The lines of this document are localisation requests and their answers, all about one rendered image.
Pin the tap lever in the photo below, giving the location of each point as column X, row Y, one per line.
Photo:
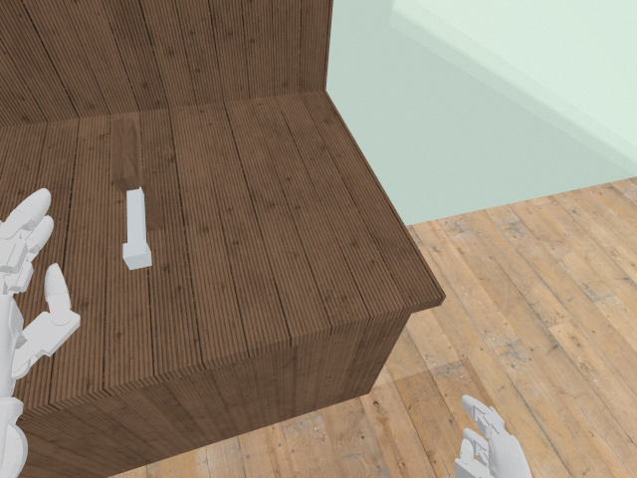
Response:
column 136, row 253

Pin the counter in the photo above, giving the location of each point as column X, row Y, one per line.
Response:
column 282, row 275

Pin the robot left forearm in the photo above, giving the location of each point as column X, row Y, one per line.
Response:
column 13, row 442

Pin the robot left hand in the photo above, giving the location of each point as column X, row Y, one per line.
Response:
column 22, row 236

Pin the robot right hand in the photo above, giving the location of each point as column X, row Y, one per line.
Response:
column 501, row 457

